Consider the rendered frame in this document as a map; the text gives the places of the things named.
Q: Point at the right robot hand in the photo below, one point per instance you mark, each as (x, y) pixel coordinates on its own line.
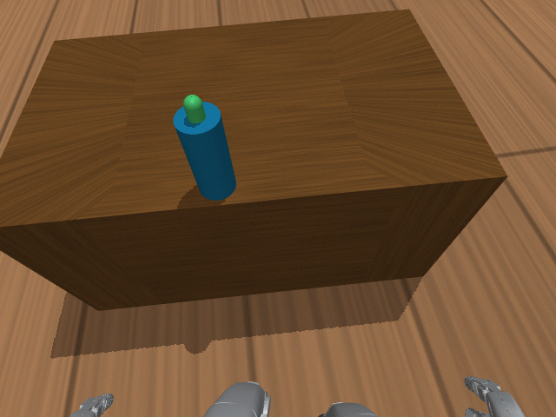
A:
(500, 404)

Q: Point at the left robot hand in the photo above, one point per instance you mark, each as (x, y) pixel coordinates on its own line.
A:
(94, 407)

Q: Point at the bottle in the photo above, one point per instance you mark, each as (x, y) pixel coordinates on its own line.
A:
(200, 129)

